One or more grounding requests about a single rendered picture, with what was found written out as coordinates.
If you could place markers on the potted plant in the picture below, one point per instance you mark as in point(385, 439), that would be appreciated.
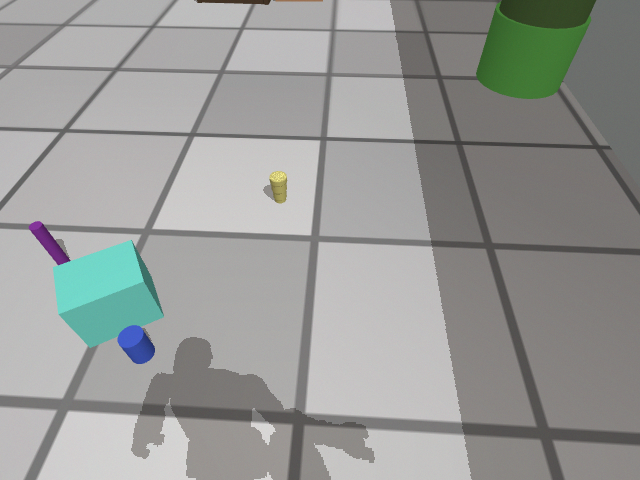
point(531, 44)

